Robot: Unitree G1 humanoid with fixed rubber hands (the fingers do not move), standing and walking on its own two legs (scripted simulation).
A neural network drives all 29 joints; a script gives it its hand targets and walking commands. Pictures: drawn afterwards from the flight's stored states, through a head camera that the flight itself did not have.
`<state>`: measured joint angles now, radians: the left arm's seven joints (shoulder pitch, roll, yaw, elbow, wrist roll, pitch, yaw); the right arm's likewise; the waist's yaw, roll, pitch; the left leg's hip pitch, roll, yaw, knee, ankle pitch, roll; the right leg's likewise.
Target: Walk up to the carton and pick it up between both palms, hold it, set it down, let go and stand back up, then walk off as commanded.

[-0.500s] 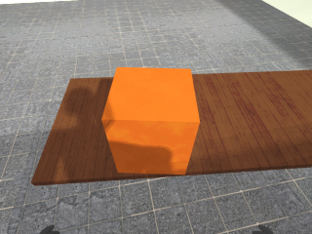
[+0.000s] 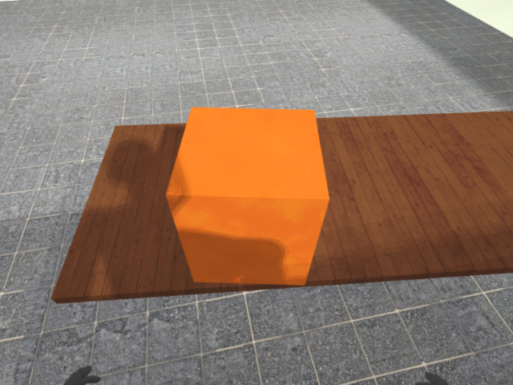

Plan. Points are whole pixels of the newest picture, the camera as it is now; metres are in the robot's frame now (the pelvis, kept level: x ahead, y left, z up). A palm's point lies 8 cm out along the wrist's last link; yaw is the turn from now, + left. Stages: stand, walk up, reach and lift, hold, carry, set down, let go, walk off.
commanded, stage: stand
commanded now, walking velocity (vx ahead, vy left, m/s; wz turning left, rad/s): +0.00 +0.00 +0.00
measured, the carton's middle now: (250, 200) +0.41 +0.01 +0.05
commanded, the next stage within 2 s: walk off in 0.52 s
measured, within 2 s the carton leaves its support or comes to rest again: neither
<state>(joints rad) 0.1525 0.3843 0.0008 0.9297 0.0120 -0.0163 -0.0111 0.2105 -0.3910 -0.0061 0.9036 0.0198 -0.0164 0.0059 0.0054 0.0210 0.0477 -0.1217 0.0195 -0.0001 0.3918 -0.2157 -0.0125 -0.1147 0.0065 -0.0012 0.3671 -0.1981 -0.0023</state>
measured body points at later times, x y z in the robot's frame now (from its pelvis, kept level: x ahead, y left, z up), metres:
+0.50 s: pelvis +0.00 +0.00 +0.00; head +0.00 +0.00 +0.45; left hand +0.11 +0.31 -0.11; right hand +0.09 -0.31 -0.11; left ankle +0.00 +0.12 -0.75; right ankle +0.00 -0.12 -0.75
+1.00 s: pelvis -0.04 -0.03 -0.01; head +0.02 -0.04 +0.44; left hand +0.04 +0.31 -0.11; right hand +0.04 -0.35 -0.14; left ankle +0.00 +0.12 -0.74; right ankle -0.08 -0.12 -0.70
